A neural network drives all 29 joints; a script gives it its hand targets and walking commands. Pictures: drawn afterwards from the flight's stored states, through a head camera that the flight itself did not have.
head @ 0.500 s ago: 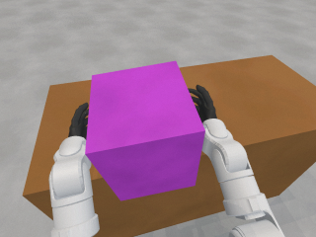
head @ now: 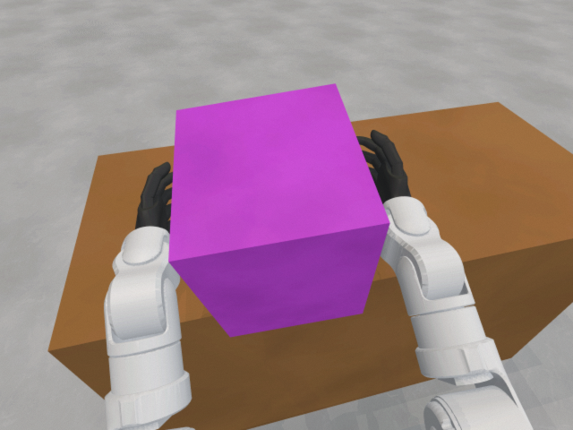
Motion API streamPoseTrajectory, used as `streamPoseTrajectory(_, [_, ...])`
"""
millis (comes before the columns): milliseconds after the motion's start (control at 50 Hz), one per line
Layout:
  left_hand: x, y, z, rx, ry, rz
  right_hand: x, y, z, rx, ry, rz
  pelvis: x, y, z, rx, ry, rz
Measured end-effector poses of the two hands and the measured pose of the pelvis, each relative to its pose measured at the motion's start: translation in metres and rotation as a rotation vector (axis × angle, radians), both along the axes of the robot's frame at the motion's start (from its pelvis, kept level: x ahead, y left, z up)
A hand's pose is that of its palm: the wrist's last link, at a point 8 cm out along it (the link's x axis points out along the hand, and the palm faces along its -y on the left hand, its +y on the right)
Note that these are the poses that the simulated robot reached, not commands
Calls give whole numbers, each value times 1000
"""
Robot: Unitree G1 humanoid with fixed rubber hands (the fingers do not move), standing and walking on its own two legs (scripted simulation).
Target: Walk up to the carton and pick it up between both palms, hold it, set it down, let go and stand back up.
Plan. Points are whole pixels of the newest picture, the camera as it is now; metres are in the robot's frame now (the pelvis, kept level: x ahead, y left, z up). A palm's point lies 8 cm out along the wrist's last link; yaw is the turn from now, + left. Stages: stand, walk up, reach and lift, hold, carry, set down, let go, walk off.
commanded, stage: hold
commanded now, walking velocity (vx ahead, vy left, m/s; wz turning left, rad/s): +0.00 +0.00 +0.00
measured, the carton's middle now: (278, 221) +0.37 +0.00 +0.14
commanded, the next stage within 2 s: none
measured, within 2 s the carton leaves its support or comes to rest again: neither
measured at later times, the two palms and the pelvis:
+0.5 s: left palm (161, 230) +0.33 +0.14 +0.17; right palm (400, 211) +0.34 -0.15 +0.17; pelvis -0.01 +0.00 +0.00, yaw +1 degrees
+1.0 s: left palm (139, 255) +0.32 +0.18 +0.14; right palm (368, 225) +0.35 -0.12 +0.14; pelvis +0.01 +0.00 +0.00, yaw +2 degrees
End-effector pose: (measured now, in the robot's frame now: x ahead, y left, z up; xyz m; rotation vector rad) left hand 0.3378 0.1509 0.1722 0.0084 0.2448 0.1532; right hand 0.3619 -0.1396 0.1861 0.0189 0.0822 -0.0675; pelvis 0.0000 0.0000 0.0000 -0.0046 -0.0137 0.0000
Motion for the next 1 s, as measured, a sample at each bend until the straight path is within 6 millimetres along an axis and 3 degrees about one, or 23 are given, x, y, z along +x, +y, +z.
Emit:
streamPoseTrajectory(80, [8,8,7,-1,11,-7,8,8,10,-18,12,6,6,-1,0,5,-40,8])
streamPoseTrajectory(160, [10,15,-14,-26,98,-24,7,13,-14,2,101,-7,9,-1,-1,9,-84,10])
streamPoseTrajectory(240, [-6,17,-30,-12,128,-15,-6,16,-38,43,136,-4,10,1,-1,11,-81,15])
streamPoseTrajectory(300, [-19,15,-26,7,98,2,-16,14,-38,54,106,8,9,3,-1,10,-59,25])
streamPoseTrajectory(360, [-24,9,-12,26,52,7,-21,9,-25,36,57,11,5,3,-1,7,-48,36])
streamPoseTrajectory(480, [-10,-6,3,32,44,-48,-21,-8,-10,15,46,-30,-6,-1,-1,2,-71,22])
streamPoseTrajectory(640, [10,-11,-27,-28,140,-54,-5,-13,-33,17,140,-57,-11,-3,0,-3,-44,-20])
streamPoseTrajectory(780, [2,9,3,-21,-19,25,11,11,11,-14,-18,29,5,-2,0,2,-1,-1])
streamPoseTrajectory(840, [0,20,6,-10,-13,19,10,20,17,-25,-11,38,12,-2,0,8,-41,15])
streamPoseTrajectory(900, [-2,27,-5,-12,47,-1,5,26,2,-11,51,25,14,-1,-1,13,-87,23])
streamPoseTrajectory(1000, [-15,26,-32,10,153,-15,-12,24,-43,44,160,3,8,4,-1,12,-103,28])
